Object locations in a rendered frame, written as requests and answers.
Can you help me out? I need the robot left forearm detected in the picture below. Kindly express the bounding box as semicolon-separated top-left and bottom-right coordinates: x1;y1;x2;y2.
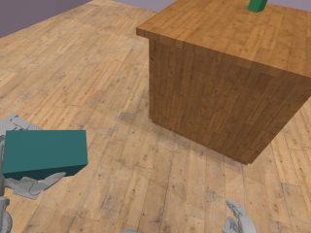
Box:
0;196;13;233

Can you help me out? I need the sponge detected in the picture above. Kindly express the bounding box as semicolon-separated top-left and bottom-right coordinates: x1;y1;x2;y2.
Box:
2;130;88;181

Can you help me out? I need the robot left hand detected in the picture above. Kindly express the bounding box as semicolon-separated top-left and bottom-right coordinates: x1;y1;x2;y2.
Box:
0;113;66;200

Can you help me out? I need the robot right hand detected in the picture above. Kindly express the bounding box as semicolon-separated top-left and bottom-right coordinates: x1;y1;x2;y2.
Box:
222;199;258;233

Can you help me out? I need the table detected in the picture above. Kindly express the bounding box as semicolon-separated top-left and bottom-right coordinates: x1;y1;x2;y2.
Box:
136;0;311;165

